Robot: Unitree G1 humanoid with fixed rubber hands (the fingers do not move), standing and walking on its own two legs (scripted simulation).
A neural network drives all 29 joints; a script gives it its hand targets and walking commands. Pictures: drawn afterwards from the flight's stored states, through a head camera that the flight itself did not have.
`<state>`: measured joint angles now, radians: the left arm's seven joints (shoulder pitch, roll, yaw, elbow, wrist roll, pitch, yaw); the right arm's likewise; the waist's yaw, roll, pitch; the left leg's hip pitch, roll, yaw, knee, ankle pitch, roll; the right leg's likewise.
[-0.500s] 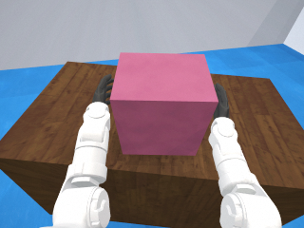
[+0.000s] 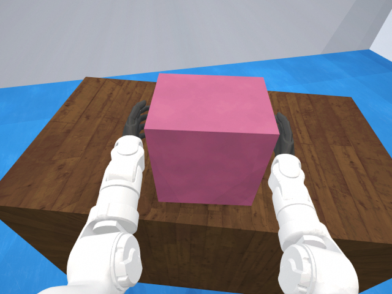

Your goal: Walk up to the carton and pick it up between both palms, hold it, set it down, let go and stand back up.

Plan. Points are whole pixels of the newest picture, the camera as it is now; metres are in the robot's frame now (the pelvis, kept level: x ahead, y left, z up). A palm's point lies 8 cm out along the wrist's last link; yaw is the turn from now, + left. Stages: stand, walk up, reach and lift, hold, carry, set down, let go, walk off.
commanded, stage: set down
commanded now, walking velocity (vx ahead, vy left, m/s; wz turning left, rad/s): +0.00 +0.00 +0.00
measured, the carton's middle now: (207, 143) +0.44 -0.04 +0.08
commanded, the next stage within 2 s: none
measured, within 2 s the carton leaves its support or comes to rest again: neither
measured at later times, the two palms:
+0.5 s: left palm (145, 136) +0.44 +0.10 +0.11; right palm (285, 155) +0.39 -0.21 +0.09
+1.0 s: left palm (149, 140) +0.45 +0.10 +0.09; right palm (285, 162) +0.39 -0.22 +0.07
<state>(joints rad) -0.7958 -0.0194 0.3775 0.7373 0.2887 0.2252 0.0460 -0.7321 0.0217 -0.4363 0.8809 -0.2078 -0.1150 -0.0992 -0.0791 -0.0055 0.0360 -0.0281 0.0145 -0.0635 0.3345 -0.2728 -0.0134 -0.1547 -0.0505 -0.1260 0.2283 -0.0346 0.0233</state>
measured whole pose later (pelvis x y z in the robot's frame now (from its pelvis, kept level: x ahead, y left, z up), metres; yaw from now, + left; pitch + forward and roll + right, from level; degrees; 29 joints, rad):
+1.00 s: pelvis +0.01 +0.00 +0.00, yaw -1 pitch +7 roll -1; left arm -0.90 0.00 0.42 1.05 0.25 -0.01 0.08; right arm -0.75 0.04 -0.61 0.90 -0.36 -0.13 -0.04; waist -0.09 0.04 -0.03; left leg -0.21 0.01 -0.04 0.37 -0.28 -0.01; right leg -0.34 -0.05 -0.10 0.26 -0.04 0.03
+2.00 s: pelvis +0.00 +0.00 -0.01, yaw -1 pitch +14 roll -1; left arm -0.96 0.09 0.43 1.29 0.24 -0.27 0.07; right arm -0.82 0.02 -0.67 1.08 -0.45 -0.34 -0.03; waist -0.10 0.04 -0.08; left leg -0.38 0.01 -0.05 0.42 -0.28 -0.02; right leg -0.50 -0.05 -0.11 0.29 -0.03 0.01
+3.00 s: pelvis -0.02 -0.01 -0.02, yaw -3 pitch +20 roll -1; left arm -1.08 0.25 -0.10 1.36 -0.31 -0.10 0.10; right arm -0.98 -0.26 -0.13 1.23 0.21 -0.09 -0.10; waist -0.06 0.06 -0.24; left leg -0.61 0.03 -0.02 0.60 -0.34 -0.03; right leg -0.73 -0.03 -0.08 0.44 -0.05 0.00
